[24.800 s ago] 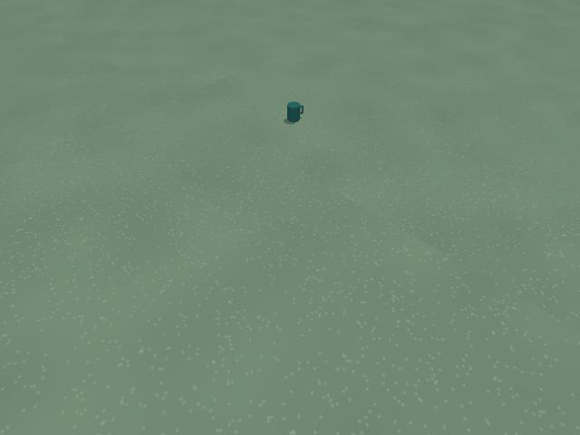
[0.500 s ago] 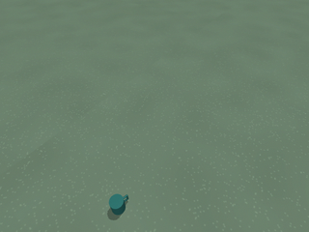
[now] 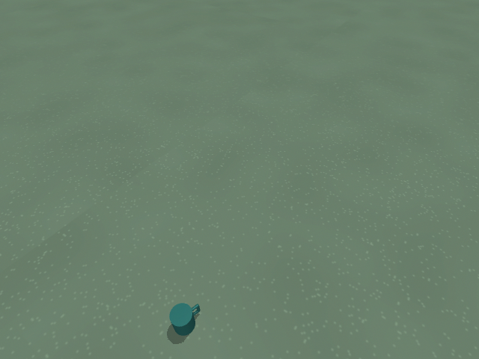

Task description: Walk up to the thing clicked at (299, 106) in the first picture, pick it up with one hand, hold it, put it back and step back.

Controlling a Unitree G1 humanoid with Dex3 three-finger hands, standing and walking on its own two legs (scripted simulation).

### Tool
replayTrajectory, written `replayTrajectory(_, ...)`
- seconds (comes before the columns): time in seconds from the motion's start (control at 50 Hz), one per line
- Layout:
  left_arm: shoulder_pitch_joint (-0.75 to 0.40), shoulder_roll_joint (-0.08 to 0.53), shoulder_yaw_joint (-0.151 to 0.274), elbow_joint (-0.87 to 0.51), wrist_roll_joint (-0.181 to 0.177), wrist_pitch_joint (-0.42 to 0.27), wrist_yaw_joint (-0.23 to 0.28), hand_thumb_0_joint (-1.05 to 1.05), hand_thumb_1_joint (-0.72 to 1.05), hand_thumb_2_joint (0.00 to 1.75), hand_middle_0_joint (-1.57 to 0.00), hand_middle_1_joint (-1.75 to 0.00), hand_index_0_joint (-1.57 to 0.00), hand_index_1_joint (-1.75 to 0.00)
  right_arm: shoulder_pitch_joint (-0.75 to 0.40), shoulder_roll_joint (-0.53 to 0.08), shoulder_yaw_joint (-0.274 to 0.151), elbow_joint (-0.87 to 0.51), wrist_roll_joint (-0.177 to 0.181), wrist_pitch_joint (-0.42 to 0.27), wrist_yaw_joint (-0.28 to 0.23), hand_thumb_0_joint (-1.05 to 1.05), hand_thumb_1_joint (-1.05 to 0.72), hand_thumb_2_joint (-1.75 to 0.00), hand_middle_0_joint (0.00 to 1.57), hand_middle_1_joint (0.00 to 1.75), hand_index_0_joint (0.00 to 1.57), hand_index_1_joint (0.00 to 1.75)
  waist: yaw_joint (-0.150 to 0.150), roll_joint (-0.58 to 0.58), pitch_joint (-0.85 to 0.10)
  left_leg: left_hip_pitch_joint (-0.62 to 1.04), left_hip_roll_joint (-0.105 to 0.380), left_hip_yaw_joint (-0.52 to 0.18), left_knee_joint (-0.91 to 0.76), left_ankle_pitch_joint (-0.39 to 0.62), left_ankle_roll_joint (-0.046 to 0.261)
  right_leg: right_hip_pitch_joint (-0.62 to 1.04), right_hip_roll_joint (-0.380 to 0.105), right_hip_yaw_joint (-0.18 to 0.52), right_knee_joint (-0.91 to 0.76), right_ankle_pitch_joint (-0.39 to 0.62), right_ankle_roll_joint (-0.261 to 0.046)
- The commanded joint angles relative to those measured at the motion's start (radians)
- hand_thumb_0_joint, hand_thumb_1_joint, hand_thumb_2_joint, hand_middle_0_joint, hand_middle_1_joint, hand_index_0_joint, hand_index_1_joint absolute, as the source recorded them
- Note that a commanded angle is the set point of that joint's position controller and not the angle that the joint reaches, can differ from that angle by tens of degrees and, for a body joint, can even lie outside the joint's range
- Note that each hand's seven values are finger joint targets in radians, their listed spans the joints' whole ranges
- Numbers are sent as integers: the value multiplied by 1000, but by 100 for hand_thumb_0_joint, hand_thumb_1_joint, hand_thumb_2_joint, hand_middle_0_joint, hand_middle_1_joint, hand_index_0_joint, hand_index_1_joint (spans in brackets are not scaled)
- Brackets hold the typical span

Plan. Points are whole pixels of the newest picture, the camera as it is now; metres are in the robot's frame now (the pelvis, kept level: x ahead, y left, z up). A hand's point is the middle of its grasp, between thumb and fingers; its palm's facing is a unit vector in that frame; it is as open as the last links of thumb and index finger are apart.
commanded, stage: walk up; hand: left
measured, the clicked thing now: (186, 316) +0.48 +0.22 -0.73
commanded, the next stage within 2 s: stand in 0.22 s
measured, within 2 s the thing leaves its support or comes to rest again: neither
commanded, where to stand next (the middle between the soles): +0.09 -0.01 m, yaw +0 degrees
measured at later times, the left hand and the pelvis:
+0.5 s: hand out of the picture +0.07 +0.25 -0.16, palm faces -0.03 -0.94 -0.33, open 7.4 cm; pelvis -0.01 +0.00 +0.00, yaw -1 degrees
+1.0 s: hand out of the picture +0.06 +0.24 -0.16, palm faces -0.05 -0.94 -0.34, open 7.4 cm; pelvis -0.02 -0.01 +0.00, yaw -1 degrees
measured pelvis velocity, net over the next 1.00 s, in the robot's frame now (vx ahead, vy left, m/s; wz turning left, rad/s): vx -0.02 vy -0.01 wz -0.02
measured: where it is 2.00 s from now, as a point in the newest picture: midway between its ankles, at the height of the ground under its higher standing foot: outside the picture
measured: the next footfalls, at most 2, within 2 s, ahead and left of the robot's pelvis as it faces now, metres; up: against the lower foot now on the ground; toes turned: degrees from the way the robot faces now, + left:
none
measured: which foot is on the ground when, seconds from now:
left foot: down 0.00-1.00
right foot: down 0.00-1.00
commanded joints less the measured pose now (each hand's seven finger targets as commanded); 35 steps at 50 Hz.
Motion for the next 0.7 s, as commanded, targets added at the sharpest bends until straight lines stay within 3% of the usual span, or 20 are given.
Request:
replayTrajectory(0.0, -40, 220, 43, -61, 1, -19, 14, 0, 90, 90, -20, -30, -20, -30, -49, -210, -39, -62, 3, -25, -9, 0, -90, -90, 20, 30, 20, 30, 2, 0, -82, 23, 86, -42, -34, 245, 47, 3, -83, 43, -43, 188, -38)
replayTrajectory(0.18, -33, 217, 44, -68, 2, -17, 12, 0, 90, 90, -20, -30, -20, -30, -44, -213, -38, -61, 2, -25, -9, 0, -90, -90, 20, 30, 20, 30, 6, 17, -85, 13, 83, -50, -47, 207, 48, 17, -82, 43, -48, 151, -40)
replayTrajectory(0.2, -29, 215, 36, -68, -2, -13, 12, 0, 90, 90, -20, -30, -20, -30, -53, -211, -34, -68, 2, -31, -15, 0, -90, -90, 20, 30, 20, 30, 4, -16, -51, 21, 111, -62, -60, 287, 38, -22, -95, 56, -42, 204, -40)
replayTrajectory(0.26, -16, 211, 34, -70, -5, -12, 11, 0, 90, 90, -20, -30, -20, -30, -41, -224, -34, -63, 4, -36, -17, 0, -90, -90, 20, 30, 20, 30, 5, -1, -71, 37, 112, -61, -57, 311, 35, -8, -94, 55, -48, 219, -36)
replayTrajectory(0.42, -9, 218, 28, -72, -3, -12, 7, 0, 90, 90, -20, -30, -20, -30, -38, -221, -30, -61, 6, -34, -16, 0, -90, -90, 20, 30, 20, 30, 1, 14, -114, 56, 110, -44, -61, 264, 35, 13, -100, 69, -57, 210, -39)
replayTrajectory(0.52, -13, 220, 26, -69, -2, -7, 5, 0, 90, 90, -20, -30, -20, -30, -41, -221, -27, -57, 4, -34, -17, 0, -90, -90, 20, 30, 20, 30, 0, 5, -75, 39, 111, -50, -81, 192, 31, -27, -95, 70, -63, 128, -42)
replayTrajectory(0.6, -8, 218, 24, -65, -1, -5, 1, 0, 90, 90, -20, -30, -20, -30, -31, -223, -27, -51, 3, -32, -13, 0, -90, -90, 20, 30, 20, 30, -4, 8, -42, 11, 102, -54, -101, 77, 29, -53, -91, 76, -78, 47, -41)
replayTrajectory(0.68, -1, 227, 25, -72, -1, -9, 1, 0, 90, 90, -20, -30, -20, -30, -31, -220, -29, -53, -1, -36, -11, 0, -90, -90, 20, 30, 20, 30, 3, -1, -55, 22, 108, -56, -95, 127, 29, -53, -94, 82, -72, 69, -46)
